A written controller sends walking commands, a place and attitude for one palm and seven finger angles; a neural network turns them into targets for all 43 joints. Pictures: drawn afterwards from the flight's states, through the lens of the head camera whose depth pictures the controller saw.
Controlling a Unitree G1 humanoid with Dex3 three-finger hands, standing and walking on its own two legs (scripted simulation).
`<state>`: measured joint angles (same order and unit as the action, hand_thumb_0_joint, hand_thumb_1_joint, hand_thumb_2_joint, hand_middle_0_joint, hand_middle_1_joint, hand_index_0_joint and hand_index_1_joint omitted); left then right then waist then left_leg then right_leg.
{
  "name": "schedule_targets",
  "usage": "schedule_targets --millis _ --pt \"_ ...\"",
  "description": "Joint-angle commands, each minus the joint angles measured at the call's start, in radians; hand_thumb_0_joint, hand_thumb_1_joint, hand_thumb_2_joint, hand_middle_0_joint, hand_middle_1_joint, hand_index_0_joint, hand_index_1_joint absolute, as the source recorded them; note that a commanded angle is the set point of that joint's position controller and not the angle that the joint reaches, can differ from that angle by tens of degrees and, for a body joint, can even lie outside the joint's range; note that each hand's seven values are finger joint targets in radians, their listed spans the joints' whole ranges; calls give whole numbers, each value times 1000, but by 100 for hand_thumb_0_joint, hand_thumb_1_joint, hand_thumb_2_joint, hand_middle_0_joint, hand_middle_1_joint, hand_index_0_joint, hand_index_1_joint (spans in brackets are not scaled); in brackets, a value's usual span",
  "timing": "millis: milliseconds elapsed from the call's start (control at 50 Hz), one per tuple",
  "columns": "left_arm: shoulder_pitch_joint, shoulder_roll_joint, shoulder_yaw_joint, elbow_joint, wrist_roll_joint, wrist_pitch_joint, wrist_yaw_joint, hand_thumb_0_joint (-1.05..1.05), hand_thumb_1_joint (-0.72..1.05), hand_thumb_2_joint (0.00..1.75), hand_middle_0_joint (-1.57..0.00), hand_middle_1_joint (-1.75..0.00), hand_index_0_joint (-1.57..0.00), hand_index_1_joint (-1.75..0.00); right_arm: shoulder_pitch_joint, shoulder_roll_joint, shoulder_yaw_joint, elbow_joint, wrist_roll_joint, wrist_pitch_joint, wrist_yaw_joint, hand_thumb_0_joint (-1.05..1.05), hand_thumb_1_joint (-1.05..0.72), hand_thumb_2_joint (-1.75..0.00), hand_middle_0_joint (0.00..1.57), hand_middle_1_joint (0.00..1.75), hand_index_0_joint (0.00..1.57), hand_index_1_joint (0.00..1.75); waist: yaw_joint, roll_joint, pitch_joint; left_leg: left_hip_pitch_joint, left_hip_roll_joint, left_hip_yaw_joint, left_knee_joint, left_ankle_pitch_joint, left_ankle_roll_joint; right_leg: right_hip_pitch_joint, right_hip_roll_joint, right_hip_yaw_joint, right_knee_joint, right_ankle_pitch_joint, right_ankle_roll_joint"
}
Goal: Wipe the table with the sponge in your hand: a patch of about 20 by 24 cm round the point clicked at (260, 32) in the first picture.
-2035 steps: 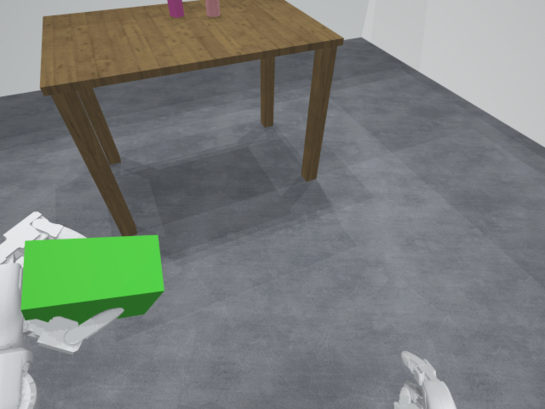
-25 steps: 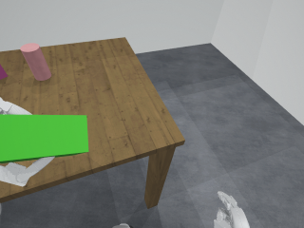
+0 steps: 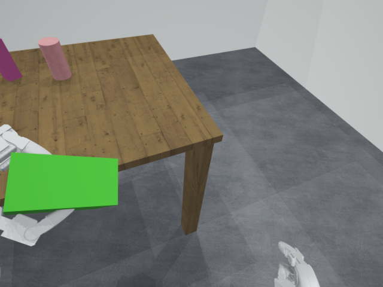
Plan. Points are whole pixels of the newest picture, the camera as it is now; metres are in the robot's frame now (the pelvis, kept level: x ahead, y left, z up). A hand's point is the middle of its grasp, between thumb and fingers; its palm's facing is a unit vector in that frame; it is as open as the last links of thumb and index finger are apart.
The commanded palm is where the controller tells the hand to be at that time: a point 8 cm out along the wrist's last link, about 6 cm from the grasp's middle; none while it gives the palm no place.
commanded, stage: stop stepping back and stand still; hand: left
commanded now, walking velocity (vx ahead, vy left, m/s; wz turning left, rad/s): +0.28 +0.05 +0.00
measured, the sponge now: (77, 186) +0.22 +0.20 +0.17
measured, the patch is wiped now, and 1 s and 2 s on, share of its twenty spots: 1.00 1.00 1.00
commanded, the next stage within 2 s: stand and wait in 1.00 s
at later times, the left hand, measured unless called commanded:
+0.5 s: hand out of the picture +0.08 +0.23 +0.20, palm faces +0.46 -0.83 -0.30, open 10.0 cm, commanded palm +0.04 +0.27 +0.22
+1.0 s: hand out of the picture +0.06 +0.22 +0.21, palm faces +0.46 -0.82 -0.35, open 10.0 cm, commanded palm +0.02 +0.27 +0.22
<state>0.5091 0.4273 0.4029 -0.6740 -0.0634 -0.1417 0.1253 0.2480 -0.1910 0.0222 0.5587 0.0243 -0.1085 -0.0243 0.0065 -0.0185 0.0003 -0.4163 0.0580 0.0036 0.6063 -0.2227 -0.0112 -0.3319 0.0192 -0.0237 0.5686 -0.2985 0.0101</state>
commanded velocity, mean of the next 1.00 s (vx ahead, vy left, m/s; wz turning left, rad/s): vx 0.15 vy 0.01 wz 0.00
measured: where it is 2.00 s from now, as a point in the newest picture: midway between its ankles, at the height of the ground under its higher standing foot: outside the picture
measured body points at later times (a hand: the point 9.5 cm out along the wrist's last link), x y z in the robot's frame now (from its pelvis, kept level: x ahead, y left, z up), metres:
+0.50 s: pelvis -0.10 -0.02 +0.00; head -0.15 -0.02 +0.45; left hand +0.05 +0.27 +0.21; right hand +0.04 -0.24 -0.09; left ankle -0.10 +0.11 -0.66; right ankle -0.05 -0.10 -0.73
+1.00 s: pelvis -0.12 -0.02 +0.01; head -0.14 -0.02 +0.46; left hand +0.03 +0.27 +0.23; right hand +0.04 -0.24 -0.09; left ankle -0.10 +0.12 -0.71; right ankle -0.08 -0.10 -0.73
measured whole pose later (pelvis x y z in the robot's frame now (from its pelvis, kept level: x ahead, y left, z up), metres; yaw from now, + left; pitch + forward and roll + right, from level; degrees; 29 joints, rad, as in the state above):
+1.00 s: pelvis -0.12 -0.02 +0.01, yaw +4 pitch -2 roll +0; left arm 0.47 0.37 0.33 -0.59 -0.06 -0.13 0.14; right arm 0.26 -0.21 0.02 0.65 0.01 -0.06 -0.06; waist 0.01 -0.01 -0.03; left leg -0.32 0.04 0.04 0.66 -0.37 0.04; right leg -0.27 0.01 -0.08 0.52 -0.22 -0.06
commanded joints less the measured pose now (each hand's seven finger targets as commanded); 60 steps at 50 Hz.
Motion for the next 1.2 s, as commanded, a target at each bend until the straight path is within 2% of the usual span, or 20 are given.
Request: schedule_targets --millis 0,40,140,180,200,240,320,340,360,400,480,540,600,640,760,800,840,940,1020,1180 --pt "-163 157 85 -102 6 -19 19 0 10 130 -120 -160 -120 -160 -94 -159 -75 -123 8 -17 -33 0 -90 -90 20 30 20 30 -19 -170 -100 -9 -73 18 378 -316 15 -46 -257 251 -335 -124 -149" --pt "-205 131 45 -70 -10 -5 18 0 10 130 -120 -160 -120 -160 -114 -138 -65 -78 13 -7 -37 0 -90 -90 20 30 20 30 -54 -233 -81 102 -33 -64 583 -219 25 -256 -340 311 -380 -191 -180" --pt "-241 136 35 -72 -2 -11 26 0 10 130 -120 -160 -120 -160 -141 -132 -29 -75 -5 5 -57 0 -90 -90 20 30 20 30 -42 44 -54 187 -30 34 -37 -305 72 -249 -194 109 -203 -388 -82" --pt "-214 157 72 -103 -5 -21 37 0 10 130 -120 -160 -120 -160 -119 -186 -49 -111 -4 -16 -66 0 -90 -90 20 30 20 30 -28 357 -50 108 156 -289 -351 -544 165 -172 9 -55 203 -237 -15" --pt "-212 171 90 -126 12 -15 31 0 10 130 -120 -160 -120 -160 -119 -152 -47 -123 8 -22 -59 0 -90 -90 20 30 20 30 -10 384 -121 -30 202 -281 -417 -515 198 -59 52 -85 472 -195 16" --pt "-219 135 71 -74 25 -18 13 0 10 130 -120 -160 -120 -160 -100 -137 -47 -95 8 -37 -19 0 -90 -90 20 30 20 30 -19 311 -5 -120 206 -301 -412 -464 211 -136 -23 14 551 -130 4" --pt "-189 105 49 46 15 -20 3 0 10 130 -120 -160 -120 -160 -108 -159 -38 -86 -4 -33 -33 0 -90 -90 20 30 20 30 25 131 -3 -200 122 -151 -181 -442 119 233 -10 -33 -59 -76 -28" --pt "-215 93 26 31 26 -20 -7 0 10 130 -120 -160 -120 -160 -102 -154 -46 -94 -5 -25 -35 0 -90 -90 20 30 20 30 30 -40 -5 -224 18 -44 94 -393 91 282 -57 29 -251 3 -57" --pt "-240 122 28 10 26 -25 -16 0 10 130 -120 -160 -120 -160 -112 -142 -57 -100 -2 -18 -35 0 -90 -90 20 30 20 30 13 -291 -13 -267 -72 49 479 -322 57 244 -256 337 -401 4 -136" --pt "-293 124 18 -16 2 -47 -16 0 10 130 -120 -160 -120 -160 -96 -134 -62 -73 9 -32 -28 0 -90 -90 20 30 20 30 -30 -169 -62 -210 -37 -87 661 -178 34 59 -373 518 -441 -195 -188" --pt "-277 142 35 -84 6 -64 1 0 10 130 -120 -160 -120 -160 -130 -98 -36 -63 -5 -15 -37 0 -90 -90 20 30 20 30 -38 -31 -23 91 32 -9 273 -155 60 -229 -305 225 -390 -367 -157" --pt "-230 143 41 -88 5 -59 36 0 10 130 -120 -160 -120 -160 -123 -108 -30 -78 -17 -41 -72 0 -90 -90 20 30 20 30 -25 -5 -112 267 -41 110 -79 -188 72 -112 -216 136 -271 -398 -125" --pt "-276 141 47 -133 17 -50 46 0 10 130 -120 -160 -120 -160 -123 -162 -49 -99 -11 -42 -74 0 -90 -90 20 30 20 30 -13 349 -122 292 232 -318 -398 -365 204 -196 33 -78 367 -239 -4" --pt "-237 129 65 16 19 -29 31 0 10 130 -120 -160 -120 -160 -93 -144 -59 -79 9 -47 -42 0 -90 -90 20 30 20 30 -27 244 -33 98 246 -329 -429 -468 212 -213 -25 10 517 -171 -3" --pt "-120 116 46 -17 10 -12 8 0 10 130 -120 -160 -120 -160 -138 -147 -46 -117 -3 -20 -30 0 -90 -90 20 30 20 30 26 48 -21 -173 81 -59 -78 -406 90 312 -9 -28 -178 -40 -47" --pt "-212 152 44 -113 4 -23 2 0 10 130 -120 -160 -120 -160 -154 -114 -49 -121 4 -10 -25 0 -90 -90 20 30 20 30 -3 -205 -35 -222 -50 43 470 -258 35 205 -348 484 -402 -28 -200" --pt "-214 168 75 -119 -9 -41 14 0 10 130 -120 -160 -120 -160 -109 -127 -62 -75 6 -29 -21 0 -90 -90 20 30 20 30 -23 -102 -58 -140 0 -61 515 -183 27 83 -359 457 -401 -120 -219" --pt "-186 137 62 -88 -7 -42 53 0 10 130 -120 -160 -120 -160 -146 -103 -35 -74 -12 -15 -60 0 -90 -90 20 30 20 30 -21 -6 -70 243 -16 47 -55 -108 50 -61 -226 174 -298 -262 -132" --pt "-194 115 54 -45 -5 -37 62 0 10 130 -120 -160 -120 -160 -161 -157 -48 -102 6 -14 -66 0 -90 -90 20 30 20 30 9 180 -61 110 155 -244 -323 -265 119 81 -17 13 -61 -55 2" --pt "-148 135 49 -113 -4 -37 50 0 10 130 -120 -160 -120 -160 -152 -133 -52 -89 -2 -32 -40 0 -90 -90 20 30 20 30 -11 11 -112 153 14 -48 -84 84 40 161 -196 187 -236 182 -73"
